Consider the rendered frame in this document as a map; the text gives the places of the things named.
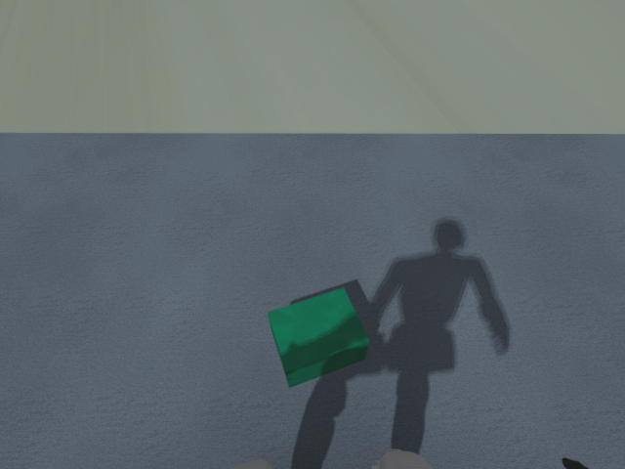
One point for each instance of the carton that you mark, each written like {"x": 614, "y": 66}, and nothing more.
{"x": 317, "y": 336}

